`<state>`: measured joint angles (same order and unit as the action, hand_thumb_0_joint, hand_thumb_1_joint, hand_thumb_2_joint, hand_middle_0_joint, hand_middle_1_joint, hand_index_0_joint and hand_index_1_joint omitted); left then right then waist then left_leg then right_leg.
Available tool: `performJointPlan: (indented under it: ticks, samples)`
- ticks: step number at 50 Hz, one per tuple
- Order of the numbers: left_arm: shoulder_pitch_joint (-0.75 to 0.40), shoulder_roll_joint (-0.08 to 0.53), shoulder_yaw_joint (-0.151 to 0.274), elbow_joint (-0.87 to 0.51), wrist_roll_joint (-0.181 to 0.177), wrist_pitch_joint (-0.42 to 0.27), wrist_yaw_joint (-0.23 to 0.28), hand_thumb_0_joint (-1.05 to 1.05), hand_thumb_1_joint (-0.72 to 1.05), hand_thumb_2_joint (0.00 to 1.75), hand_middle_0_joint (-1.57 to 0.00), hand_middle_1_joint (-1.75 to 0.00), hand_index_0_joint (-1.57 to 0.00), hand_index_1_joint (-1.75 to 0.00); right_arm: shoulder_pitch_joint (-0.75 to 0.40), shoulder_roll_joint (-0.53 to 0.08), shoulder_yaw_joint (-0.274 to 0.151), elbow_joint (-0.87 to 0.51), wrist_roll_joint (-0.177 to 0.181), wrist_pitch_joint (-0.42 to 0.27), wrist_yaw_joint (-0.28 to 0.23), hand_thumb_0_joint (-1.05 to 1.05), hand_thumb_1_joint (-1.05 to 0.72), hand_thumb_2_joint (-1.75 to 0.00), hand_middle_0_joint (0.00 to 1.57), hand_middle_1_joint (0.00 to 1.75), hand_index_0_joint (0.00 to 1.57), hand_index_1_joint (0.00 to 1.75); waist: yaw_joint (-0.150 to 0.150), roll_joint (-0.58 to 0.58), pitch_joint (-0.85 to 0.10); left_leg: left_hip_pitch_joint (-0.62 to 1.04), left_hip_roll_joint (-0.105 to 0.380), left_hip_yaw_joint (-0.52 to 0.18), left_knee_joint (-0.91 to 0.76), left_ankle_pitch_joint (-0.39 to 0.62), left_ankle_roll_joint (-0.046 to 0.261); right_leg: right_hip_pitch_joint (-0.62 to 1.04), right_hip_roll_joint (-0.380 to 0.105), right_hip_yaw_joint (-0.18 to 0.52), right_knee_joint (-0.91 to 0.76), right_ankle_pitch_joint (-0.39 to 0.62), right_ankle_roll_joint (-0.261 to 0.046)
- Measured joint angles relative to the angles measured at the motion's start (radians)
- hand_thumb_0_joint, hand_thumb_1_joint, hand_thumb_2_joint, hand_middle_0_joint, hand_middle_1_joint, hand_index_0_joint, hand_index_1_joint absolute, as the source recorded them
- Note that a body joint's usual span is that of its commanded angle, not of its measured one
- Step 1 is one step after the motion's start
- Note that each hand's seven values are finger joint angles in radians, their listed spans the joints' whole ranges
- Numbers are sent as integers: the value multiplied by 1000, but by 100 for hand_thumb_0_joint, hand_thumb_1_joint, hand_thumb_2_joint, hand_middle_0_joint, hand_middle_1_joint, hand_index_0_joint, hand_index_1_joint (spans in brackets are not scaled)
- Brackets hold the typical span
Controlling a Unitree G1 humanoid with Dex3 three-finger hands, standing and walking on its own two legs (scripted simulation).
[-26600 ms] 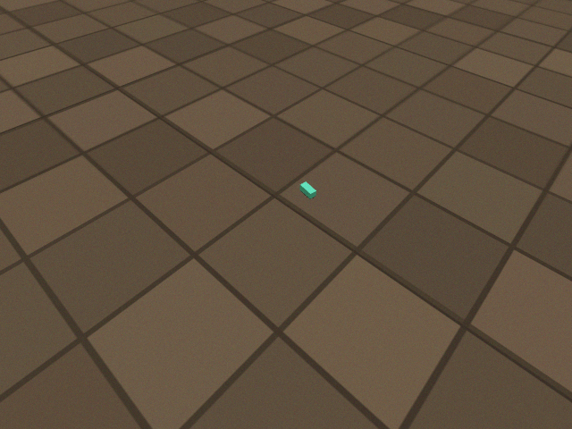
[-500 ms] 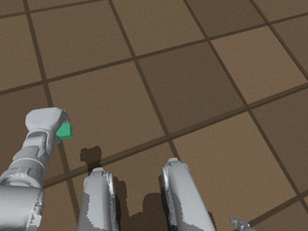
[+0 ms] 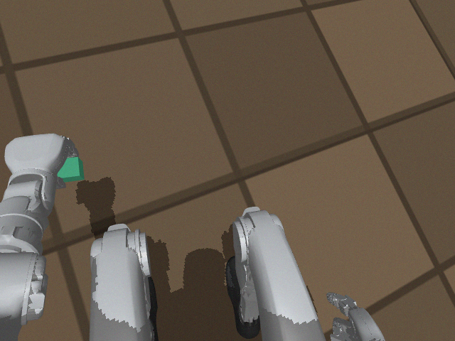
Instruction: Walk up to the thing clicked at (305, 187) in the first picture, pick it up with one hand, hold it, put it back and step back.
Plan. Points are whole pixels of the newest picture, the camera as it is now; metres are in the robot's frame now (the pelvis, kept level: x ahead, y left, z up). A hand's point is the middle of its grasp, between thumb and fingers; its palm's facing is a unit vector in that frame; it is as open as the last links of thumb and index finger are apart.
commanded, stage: crouch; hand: left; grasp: from above
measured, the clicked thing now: (58, 171) +0.44 +0.27 -0.21
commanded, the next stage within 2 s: lower in 0.54 s
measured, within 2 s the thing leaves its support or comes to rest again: rests again in 1.62 s
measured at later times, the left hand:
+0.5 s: hand (65, 178) +0.43 +0.26 -0.23, palm faces -0.45 -0.04 -0.89, open 6.7 cm
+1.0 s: hand (74, 185) +0.43 +0.26 -0.29, palm faces -0.48 -0.06 -0.87, open 6.7 cm
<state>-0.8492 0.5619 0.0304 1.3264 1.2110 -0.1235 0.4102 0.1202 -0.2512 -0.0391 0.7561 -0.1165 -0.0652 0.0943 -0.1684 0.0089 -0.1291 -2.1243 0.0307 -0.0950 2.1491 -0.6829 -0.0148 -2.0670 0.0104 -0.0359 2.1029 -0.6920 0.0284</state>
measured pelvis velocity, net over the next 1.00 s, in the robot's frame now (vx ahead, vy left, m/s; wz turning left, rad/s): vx -0.01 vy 0.00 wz -0.05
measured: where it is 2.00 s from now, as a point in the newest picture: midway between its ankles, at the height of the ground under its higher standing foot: (196, 320)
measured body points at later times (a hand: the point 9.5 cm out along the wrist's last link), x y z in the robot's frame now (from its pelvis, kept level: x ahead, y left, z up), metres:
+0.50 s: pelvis -0.01 +0.00 -0.07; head +0.22 +0.04 +0.32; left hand +0.45 +0.26 -0.18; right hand +0.04 -0.28 -0.19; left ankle +0.08 +0.13 -0.37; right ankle +0.09 -0.13 -0.37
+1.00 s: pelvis -0.01 +0.00 -0.10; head +0.23 +0.07 +0.28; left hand +0.45 +0.26 -0.24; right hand +0.04 -0.28 -0.20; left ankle +0.08 +0.13 -0.37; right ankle +0.09 -0.13 -0.37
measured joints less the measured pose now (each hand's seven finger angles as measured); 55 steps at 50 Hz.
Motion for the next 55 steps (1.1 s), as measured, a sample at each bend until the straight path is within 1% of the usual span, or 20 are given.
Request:
performJointPlan:
  ticks: [4,7,15,19,24,29,33,36,40,42,46,50,55]
  samples:
    - [-5,10,7,13,3,-18,-13,-1,45,5,-107,-5,-110,-3,6,2,7,4,-1,4,10,0,-91,-90,20,30,20,30,-5,-4,9,-25,2,-5,36,-2,-1,-25,4,-2,33,0,0]
    - [-10,17,11,25,16,-35,-11,-1,46,5,-107,-5,-109,-3,12,3,13,9,-4,7,15,0,-91,-90,20,30,20,30,-9,-8,16,-47,1,-9,64,-1,-1,-46,6,-4,60,2,1]
    - [-42,41,29,88,52,-58,26,-1,47,4,-106,-5,-109,-4,21,-1,27,26,-16,3,24,0,-91,-90,20,30,20,30,-27,-13,33,-114,-5,-15,141,13,-2,-110,7,-4,135,14,3]
    - [-60,52,33,120,54,-55,41,-1,47,4,-106,-5,-108,-4,20,-2,35,32,-23,-4,27,0,-91,-90,20,30,20,30,-35,-12,44,-141,-7,-17,170,22,-2,-136,8,-3,165,21,3]
    - [-76,64,36,148,43,-51,46,-1,47,3,-106,-5,-108,-4,19,-2,47,38,-29,-10,27,0,-91,-90,20,30,20,30,-41,-10,53,-164,-8,-22,196,25,-5,-161,11,-5,191,26,3]
    - [-86,76,32,167,36,-51,40,-1,47,3,-106,-5,-108,-3,17,-4,60,43,-32,-15,27,0,-91,-90,20,30,20,30,-44,-12,60,-175,-8,-29,216,20,-9,-174,13,-10,210,24,2]
    - [-85,85,40,161,32,-58,33,-1,47,4,-106,-6,-108,-4,14,-8,69,41,-32,-16,29,0,-91,-90,20,30,20,30,-43,-16,70,-179,-6,-37,233,12,-10,-177,16,-16,221,20,3]
    - [-84,91,39,159,35,-62,33,-1,46,4,-106,-5,-108,-4,12,-11,73,39,-33,-15,32,0,-91,-90,20,30,20,30,-43,-22,75,-184,-7,-41,244,8,-12,-180,17,-18,230,17,4]
    - [-93,105,32,194,41,-72,37,-1,46,5,-107,-5,-109,-4,4,-17,83,35,-37,-15,37,0,-91,-90,20,30,20,30,-51,-31,84,-192,-8,-48,262,4,-12,-186,18,-23,243,15,5]
    - [-91,114,40,203,46,-81,40,-1,46,5,-107,-5,-109,-3,1,-20,89,30,-41,-17,39,0,-91,-90,20,30,20,30,-55,-37,90,-198,-8,-54,272,3,-12,-190,20,-28,249,15,6]
    - [-76,128,52,200,65,-99,60,-1,46,5,-107,-5,-109,-3,-3,-22,98,24,-49,-23,42,0,-91,-90,20,30,20,30,-63,-49,103,-210,-12,-62,293,2,-13,-196,20,-34,264,14,7]
    - [-64,140,64,206,86,-109,93,-1,46,5,-107,-5,-109,-3,-6,-22,105,25,-60,-27,50,0,-91,-90,20,30,20,30,-73,-59,113,-221,-14,-68,313,-1,-13,-203,20,-38,280,11,7]
    - [-59,154,78,222,95,-101,138,-1,46,5,-107,-5,-109,-3,-11,-21,114,25,-75,-41,63,0,-91,-90,20,30,20,30,-86,-64,124,-235,-16,-74,334,-5,-14,-215,22,-42,297,8,9]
